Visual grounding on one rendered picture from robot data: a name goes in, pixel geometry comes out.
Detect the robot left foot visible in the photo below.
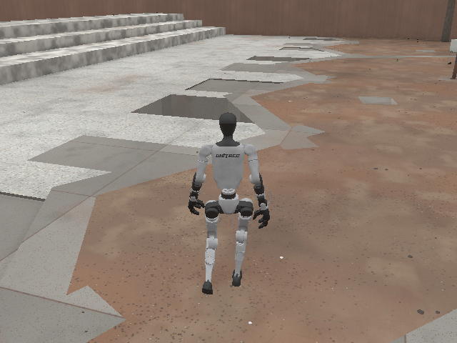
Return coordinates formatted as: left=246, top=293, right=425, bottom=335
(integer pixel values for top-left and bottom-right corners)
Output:
left=202, top=281, right=213, bottom=294

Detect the robot right foot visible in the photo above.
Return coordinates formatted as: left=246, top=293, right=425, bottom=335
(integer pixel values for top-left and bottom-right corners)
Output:
left=232, top=270, right=242, bottom=287

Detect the robot left forearm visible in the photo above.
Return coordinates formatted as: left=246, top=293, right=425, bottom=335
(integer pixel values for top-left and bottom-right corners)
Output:
left=189, top=173, right=202, bottom=202

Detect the robot left hand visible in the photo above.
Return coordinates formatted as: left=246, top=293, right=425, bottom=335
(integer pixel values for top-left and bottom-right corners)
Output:
left=188, top=199, right=205, bottom=215

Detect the left robot upper arm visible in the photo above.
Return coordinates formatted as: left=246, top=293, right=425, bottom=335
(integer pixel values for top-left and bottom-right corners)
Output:
left=195, top=144, right=213, bottom=183

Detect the robot foot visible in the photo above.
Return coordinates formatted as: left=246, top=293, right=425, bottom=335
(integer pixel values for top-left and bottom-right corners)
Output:
left=202, top=281, right=213, bottom=294
left=232, top=270, right=242, bottom=287

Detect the robot right forearm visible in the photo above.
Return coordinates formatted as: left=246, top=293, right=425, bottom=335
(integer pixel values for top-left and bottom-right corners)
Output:
left=253, top=173, right=268, bottom=210

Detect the robot right hand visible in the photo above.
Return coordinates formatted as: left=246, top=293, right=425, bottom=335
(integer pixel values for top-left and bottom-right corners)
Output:
left=253, top=208, right=270, bottom=229

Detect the right robot upper arm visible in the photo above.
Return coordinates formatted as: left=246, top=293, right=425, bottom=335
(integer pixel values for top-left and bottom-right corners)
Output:
left=243, top=144, right=261, bottom=184

